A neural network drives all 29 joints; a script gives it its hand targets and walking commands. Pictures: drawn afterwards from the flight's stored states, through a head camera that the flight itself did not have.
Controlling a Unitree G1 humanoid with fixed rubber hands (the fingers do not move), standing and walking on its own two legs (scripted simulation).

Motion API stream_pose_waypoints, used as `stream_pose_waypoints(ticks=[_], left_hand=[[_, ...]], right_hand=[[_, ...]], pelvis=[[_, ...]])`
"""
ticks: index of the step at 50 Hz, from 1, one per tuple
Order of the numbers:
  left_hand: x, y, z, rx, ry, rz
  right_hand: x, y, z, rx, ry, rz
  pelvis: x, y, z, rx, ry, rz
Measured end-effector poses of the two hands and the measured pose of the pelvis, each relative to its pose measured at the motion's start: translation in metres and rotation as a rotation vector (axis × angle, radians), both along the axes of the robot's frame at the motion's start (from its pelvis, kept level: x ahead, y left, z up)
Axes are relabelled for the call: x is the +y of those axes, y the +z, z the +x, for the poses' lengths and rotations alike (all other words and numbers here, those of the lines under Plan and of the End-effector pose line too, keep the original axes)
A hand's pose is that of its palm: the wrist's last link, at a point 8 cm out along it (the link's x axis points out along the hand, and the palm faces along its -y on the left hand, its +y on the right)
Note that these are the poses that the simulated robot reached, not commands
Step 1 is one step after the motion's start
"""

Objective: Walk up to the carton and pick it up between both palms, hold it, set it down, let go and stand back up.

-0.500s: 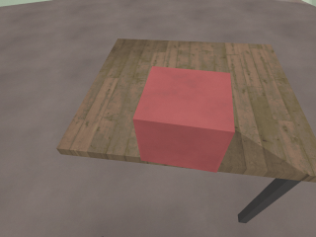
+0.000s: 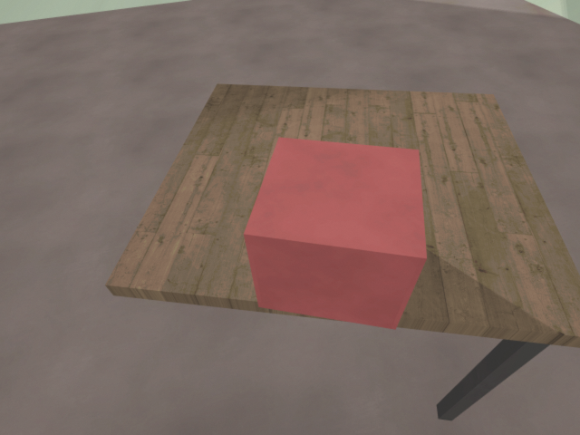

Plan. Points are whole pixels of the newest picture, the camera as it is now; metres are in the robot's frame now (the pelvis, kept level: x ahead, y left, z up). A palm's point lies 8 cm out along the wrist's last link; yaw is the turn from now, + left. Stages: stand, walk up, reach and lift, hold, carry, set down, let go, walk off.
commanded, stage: stand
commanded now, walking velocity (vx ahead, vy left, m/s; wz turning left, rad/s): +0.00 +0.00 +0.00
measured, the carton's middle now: (335, 231) +0.44 -0.03 +0.02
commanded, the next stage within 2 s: none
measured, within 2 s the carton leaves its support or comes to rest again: neither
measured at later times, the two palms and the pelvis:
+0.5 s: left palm out of the picture -0.01 +0.19 -0.14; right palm out of the picture -0.01 -0.20 -0.15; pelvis +0.01 +0.00 +0.01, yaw +0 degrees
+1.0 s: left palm out of the picture -0.01 +0.19 -0.14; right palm out of the picture -0.01 -0.19 -0.15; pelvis +0.02 +0.00 +0.01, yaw +0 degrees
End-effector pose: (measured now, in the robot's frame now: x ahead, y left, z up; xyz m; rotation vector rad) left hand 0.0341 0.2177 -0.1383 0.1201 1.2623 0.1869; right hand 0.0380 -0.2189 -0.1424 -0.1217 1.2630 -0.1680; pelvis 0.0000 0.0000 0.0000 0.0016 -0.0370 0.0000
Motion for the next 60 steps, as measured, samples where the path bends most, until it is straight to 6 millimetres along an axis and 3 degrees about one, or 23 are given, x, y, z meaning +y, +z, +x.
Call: stream_pose_waypoints(ticks=[11, 20, 60], left_hand=[[-0.012, -0.003, -0.032, 0.124, 0.028, -0.024], [-0.021, -0.004, -0.045, 0.180, 0.037, -0.043], [-0.031, -0.003, -0.046, 0.226, 0.032, -0.061]], right_hand=[[0.012, -0.003, -0.030, 0.120, -0.029, 0.029], [0.019, -0.004, -0.042, 0.176, -0.036, 0.044], [0.028, -0.004, -0.045, 0.219, -0.035, 0.064]], pelvis=[[0.000, 0.005, 0.005, -0.018, -0.001, 0.001], [0.000, 0.007, 0.009, -0.025, -0.002, 0.002], [-0.001, 0.009, 0.022, -0.025, -0.002, 0.002]])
